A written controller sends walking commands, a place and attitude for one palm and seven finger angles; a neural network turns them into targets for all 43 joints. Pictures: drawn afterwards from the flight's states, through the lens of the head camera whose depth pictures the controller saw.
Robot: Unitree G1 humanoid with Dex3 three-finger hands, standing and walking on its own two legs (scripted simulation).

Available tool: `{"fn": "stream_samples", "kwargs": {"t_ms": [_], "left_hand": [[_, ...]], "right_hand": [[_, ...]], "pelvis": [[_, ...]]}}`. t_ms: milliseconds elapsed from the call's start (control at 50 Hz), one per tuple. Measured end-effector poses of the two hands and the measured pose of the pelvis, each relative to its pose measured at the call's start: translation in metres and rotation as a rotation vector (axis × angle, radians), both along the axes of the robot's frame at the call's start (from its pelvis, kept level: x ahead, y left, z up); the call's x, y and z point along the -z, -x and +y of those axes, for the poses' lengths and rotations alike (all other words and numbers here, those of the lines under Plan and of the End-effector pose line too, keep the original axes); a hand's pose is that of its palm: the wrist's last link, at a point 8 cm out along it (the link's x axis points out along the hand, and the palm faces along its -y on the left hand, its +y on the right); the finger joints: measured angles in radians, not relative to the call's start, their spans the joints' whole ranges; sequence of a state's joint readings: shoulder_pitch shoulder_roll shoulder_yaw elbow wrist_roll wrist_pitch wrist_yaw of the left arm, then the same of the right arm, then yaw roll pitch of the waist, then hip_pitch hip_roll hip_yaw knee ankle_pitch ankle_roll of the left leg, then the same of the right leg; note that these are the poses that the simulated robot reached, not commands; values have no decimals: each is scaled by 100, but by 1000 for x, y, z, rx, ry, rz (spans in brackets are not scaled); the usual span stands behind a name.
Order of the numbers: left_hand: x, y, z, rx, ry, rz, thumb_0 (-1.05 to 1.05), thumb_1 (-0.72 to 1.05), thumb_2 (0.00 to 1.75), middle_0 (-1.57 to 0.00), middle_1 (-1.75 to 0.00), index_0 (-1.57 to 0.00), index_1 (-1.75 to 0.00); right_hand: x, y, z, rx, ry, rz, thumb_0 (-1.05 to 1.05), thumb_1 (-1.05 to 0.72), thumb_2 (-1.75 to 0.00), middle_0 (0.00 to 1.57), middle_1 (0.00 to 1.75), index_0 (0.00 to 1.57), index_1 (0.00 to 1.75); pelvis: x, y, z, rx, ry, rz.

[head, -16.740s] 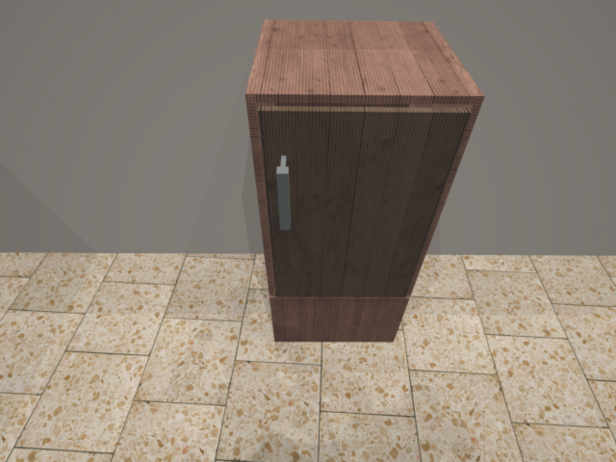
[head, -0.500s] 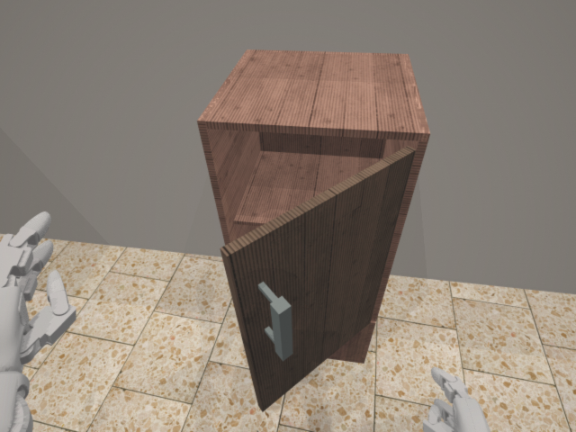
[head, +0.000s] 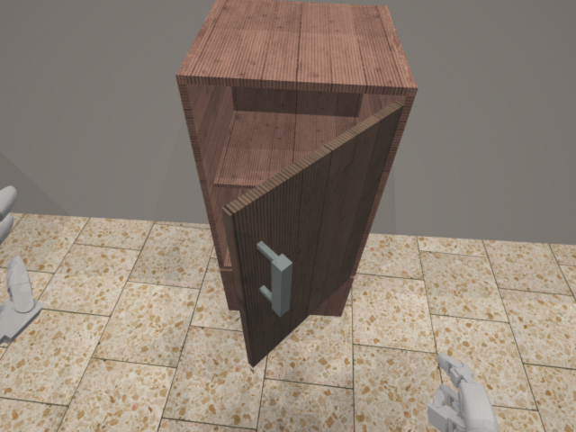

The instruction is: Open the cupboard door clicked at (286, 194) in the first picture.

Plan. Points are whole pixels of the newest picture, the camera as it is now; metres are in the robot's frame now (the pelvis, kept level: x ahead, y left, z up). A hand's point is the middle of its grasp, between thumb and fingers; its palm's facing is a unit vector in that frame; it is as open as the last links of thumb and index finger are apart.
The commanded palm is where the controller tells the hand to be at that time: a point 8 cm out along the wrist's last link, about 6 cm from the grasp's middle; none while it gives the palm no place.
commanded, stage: step back with the hand held close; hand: left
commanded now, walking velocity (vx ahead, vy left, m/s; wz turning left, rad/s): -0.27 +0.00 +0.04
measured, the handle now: (272, 279) +0.35 +0.05 -0.02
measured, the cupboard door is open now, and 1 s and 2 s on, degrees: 47 47 47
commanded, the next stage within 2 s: stop stepping back and stand still in 0.64 s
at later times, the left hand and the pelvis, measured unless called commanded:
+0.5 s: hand out of the picture +0.13 +0.29 +0.18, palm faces +0.46 -0.76 -0.46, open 7.4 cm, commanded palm +0.06 +0.32 +0.18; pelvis -0.08 +0.01 -0.01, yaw +1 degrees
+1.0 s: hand out of the picture +0.03 +0.27 +0.17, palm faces +0.42 -0.78 -0.46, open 7.4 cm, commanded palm +0.00 +0.30 +0.18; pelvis -0.15 +0.00 -0.01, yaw -2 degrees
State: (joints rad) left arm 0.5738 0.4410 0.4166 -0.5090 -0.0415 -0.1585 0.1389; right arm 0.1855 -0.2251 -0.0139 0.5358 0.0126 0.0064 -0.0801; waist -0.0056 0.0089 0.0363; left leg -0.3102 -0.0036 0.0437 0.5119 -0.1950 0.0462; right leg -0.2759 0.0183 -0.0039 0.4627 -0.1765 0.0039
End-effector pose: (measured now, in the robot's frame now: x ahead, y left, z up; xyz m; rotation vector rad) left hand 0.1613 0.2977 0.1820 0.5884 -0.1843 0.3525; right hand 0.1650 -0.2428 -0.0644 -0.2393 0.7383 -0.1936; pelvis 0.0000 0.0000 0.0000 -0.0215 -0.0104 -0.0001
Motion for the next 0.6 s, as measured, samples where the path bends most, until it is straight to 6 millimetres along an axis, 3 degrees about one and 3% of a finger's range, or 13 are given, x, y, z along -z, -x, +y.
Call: {"fn": "stream_samples", "kwargs": {"t_ms": [160, 280, 380, 500, 600], "left_hand": [[4, 38, 8, -49, -24, -66, 1, 89, 90, -21, -30, -21, -30], [7, 54, 5, -40, 36, -134, 2, 89, 90, -21, -30, -21, -30], [6, 59, 12, 17, 25, -158, 1, 89, 90, -21, -30, -21, -30], [-14, 78, 28, 0, -36, -182, 2, 89, 90, -21, -30, -21, -30], [-8, 94, 20, -4, 42, -151, 1, 89, 90, -21, -30, -21, -30]], "right_hand": [[14, 27, 16, -54, -10, -18, 1, -91, -90, 21, 30, 21, 30], [21, 51, 17, -68, 4, 15, 1, -91, -90, 21, 30, 21, 30], [18, 75, 17, -34, 46, 42, 1, -91, -90, 21, 30, 21, 30], [10, 96, 27, -27, 22, 43, 1, -91, -90, 21, 30, 21, 30], [5, 104, 35, -73, -2, 26, 1, -91, -90, 21, 30, 21, 30]], "pelvis": [[12, 28, 2, -12, 4, -19], [15, 46, 5, -20, 13, -15], [16, 61, 15, -21, 37, -13], [6, 76, 14, -25, 73, 15], [0, 92, 10, 4, 64, 72]]}}
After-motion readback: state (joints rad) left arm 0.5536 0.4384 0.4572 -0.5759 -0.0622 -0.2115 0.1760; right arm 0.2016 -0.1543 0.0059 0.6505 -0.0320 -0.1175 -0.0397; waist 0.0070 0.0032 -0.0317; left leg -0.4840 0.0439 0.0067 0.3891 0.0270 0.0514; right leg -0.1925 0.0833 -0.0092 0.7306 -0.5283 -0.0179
